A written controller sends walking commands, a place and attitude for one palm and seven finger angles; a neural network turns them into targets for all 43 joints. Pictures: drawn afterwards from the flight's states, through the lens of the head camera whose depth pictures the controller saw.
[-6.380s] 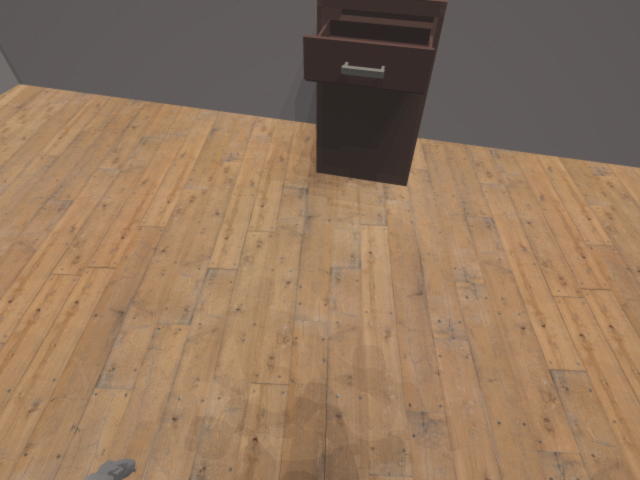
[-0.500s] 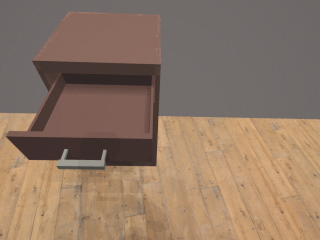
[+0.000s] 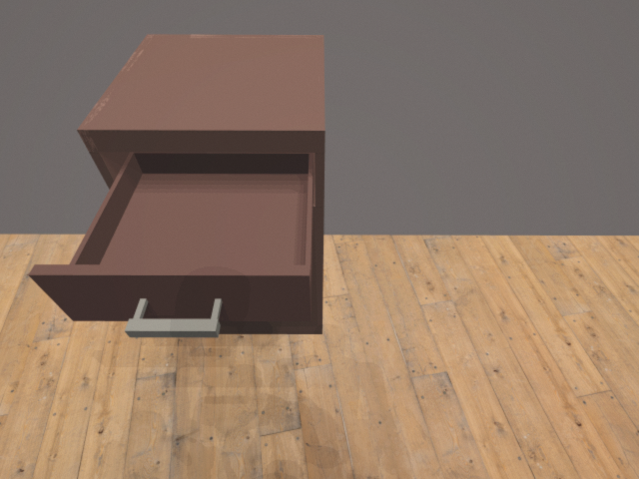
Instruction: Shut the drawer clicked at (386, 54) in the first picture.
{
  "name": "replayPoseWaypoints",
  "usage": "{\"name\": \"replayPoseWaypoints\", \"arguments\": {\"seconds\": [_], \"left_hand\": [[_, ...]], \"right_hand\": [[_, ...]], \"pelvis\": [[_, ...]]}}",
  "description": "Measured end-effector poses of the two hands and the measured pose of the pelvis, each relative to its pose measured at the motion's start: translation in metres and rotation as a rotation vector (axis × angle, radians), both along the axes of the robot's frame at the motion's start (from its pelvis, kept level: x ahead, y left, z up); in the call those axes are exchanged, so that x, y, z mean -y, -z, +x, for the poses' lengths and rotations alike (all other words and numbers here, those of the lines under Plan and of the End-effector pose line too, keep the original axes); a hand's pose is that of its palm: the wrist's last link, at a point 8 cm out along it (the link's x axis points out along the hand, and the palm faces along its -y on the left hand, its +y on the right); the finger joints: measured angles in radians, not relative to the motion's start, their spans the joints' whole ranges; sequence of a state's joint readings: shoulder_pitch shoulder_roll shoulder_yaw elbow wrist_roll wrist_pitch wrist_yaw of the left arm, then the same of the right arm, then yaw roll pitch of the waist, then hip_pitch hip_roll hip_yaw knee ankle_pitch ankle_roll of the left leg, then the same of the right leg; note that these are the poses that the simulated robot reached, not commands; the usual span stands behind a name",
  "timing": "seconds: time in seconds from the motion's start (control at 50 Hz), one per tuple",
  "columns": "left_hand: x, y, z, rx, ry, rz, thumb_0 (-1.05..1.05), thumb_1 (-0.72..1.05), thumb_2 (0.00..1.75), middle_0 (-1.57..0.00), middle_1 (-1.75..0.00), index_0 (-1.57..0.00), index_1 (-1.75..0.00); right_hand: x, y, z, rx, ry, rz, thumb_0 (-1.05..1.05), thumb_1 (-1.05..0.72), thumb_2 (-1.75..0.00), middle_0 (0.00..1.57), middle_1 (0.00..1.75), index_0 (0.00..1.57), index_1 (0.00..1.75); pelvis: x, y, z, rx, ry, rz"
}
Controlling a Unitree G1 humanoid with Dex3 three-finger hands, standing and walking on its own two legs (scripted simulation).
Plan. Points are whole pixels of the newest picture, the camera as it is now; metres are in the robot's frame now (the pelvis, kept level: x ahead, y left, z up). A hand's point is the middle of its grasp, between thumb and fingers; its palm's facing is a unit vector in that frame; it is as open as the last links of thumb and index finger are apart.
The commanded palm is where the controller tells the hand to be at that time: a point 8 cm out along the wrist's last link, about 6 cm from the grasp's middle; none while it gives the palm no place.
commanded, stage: look again from close up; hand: left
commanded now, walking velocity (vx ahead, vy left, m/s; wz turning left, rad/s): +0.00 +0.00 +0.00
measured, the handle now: (176, 316) +0.36 +0.26 -0.07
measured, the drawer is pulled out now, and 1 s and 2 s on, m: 0.30 0.30 0.30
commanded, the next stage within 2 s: shuffle to correct the standing spot in 0.46 s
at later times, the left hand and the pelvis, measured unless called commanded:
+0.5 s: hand out of the picture +0.04 +0.20 -0.17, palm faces +0.02 -0.98 -0.21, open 7.4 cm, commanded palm none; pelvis +0.02 +0.02 +0.00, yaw +0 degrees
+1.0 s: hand out of the picture +0.03 +0.20 -0.18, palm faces +0.06 -0.98 -0.21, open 7.4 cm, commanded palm none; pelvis +0.06 +0.03 -0.01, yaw +0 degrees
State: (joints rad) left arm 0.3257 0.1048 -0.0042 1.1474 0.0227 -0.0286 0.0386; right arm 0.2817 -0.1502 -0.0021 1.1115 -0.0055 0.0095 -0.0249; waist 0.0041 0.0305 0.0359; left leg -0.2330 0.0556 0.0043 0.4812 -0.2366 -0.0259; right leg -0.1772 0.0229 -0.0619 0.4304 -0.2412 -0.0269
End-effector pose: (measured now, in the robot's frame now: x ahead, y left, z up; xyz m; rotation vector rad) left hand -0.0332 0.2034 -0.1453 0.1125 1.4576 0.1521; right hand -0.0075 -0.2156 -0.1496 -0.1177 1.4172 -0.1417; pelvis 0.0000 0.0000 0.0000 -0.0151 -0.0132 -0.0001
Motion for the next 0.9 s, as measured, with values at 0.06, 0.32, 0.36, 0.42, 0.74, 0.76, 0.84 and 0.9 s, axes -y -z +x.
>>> {"name": "replayPoseWaypoints", "arguments": {"seconds": [0.06,0.32,0.36,0.42,0.74,0.76,0.84,0.9], "left_hand": [[-0.007,0.002,0.007,0.02,0.014,0.004,0.01,0.9,0.89,-0.2,-0.3,-0.2,-0.3],[-0.044,-0.005,0.06,0.139,0.044,0.06,0.01,0.91,0.9,-0.2,-0.3,-0.19,-0.3],[-0.046,-0.005,0.064,0.14,0.047,0.06,0.01,0.91,0.9,-0.2,-0.3,-0.19,-0.3],[-0.046,-0.005,0.066,0.136,0.048,0.058,0.01,0.91,0.9,-0.2,-0.3,-0.19,-0.3],[-0.034,0.004,0.046,0.063,0.014,0.018,0.01,0.91,0.9,-0.2,-0.3,-0.2,-0.3],[-0.034,0.005,0.044,0.054,0.008,0.015,0.01,0.91,0.9,-0.2,-0.3,-0.2,-0.3],[-0.037,0.009,0.039,0.014,-0.016,0.006,0.01,0.91,0.89,-0.2,-0.3,-0.2,-0.3],[-0.041,0.011,0.041,-0.018,-0.017,0.009,0.01,0.91,0.89,-0.2,-0.3,-0.2,-0.3]], "right_hand": [[-0.004,0.003,0.006,0.038,-0.001,0.0,0.0,-0.91,-0.9,0.2,0.3,0.2,0.3],[-0.023,0.005,0.012,0.047,-0.018,0.017,0.01,-0.93,-0.9,0.2,0.3,0.2,0.3],[-0.024,0.005,0.012,0.042,-0.019,0.016,0.01,-0.93,-0.9,0.2,0.3,0.2,0.3],[-0.024,0.004,0.014,0.035,-0.021,0.014,0.01,-0.92,-0.9,0.2,0.3,0.2,0.3],[-0.013,0.003,0.034,0.031,-0.04,-0.008,0.0,-0.91,-0.9,0.2,0.3,0.2,0.3],[-0.013,0.004,0.036,0.027,-0.041,-0.01,0.0,-0.91,-0.9,0.2,0.3,0.2,0.3],[-0.015,0.004,0.043,0.009,-0.045,-0.021,0.0,-0.91,-0.9,0.2,0.3,0.2,0.3],[-0.019,0.003,0.049,0.006,-0.044,-0.027,0.0,-0.91,-0.9,0.2,0.3,0.2,0.3]], "pelvis": [[-0.006,0.003,0.002,0.0,-0.006,-0.002],[-0.021,0.004,0.012,0.007,0.0,0.021],[-0.021,0.004,0.013,0.006,0.001,0.022],[-0.022,0.003,0.015,0.005,0.002,0.024],[-0.019,0.006,0.03,0.012,-0.004,0.023],[-0.02,0.007,0.033,0.01,-0.005,0.022],[-0.024,0.009,0.046,0.002,-0.008,0.022],[-0.027,0.011,0.056,-0.002,-0.003,0.028]]}}
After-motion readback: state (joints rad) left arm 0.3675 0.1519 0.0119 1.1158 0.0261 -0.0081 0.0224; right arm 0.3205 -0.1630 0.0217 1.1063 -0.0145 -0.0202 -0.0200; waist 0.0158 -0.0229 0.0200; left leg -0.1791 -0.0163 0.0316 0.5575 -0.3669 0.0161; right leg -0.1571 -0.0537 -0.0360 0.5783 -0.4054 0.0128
